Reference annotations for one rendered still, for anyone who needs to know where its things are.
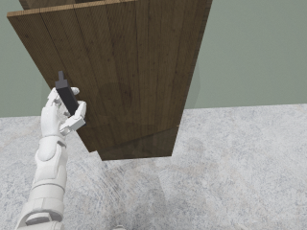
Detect robot left hand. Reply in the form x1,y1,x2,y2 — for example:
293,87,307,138
40,87,86,141

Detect left robot forearm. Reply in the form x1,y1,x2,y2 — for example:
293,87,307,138
14,135,68,230

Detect left robot shin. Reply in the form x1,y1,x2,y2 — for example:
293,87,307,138
114,225,125,229

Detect handle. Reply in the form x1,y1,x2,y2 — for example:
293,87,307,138
55,71,87,127

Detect cupboard door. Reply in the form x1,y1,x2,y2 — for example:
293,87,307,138
7,0,207,153

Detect left robot upper arm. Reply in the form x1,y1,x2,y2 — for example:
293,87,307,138
17,220,65,230

